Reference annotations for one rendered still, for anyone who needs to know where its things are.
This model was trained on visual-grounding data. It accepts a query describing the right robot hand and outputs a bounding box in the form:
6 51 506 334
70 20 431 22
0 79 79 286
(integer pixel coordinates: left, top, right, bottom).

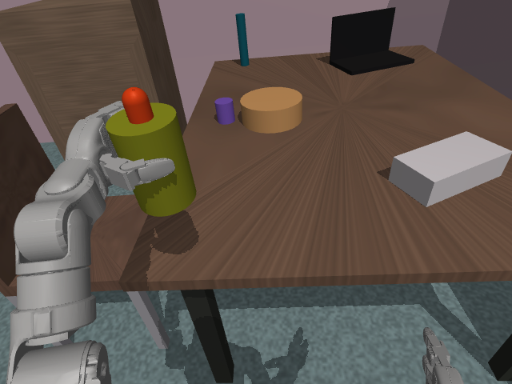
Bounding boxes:
422 327 464 384

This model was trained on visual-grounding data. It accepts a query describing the left robot arm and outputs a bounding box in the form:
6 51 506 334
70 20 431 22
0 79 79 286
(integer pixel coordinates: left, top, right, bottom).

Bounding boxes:
6 158 111 384

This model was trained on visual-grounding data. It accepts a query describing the chair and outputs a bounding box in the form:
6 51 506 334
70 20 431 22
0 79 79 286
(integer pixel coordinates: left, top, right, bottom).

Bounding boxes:
0 103 170 349

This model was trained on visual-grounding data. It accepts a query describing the table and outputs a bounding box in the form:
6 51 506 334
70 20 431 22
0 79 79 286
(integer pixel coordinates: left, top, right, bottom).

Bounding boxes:
118 45 512 383

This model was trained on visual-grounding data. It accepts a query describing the left robot hand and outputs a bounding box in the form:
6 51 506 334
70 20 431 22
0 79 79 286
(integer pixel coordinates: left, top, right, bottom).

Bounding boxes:
65 101 175 191

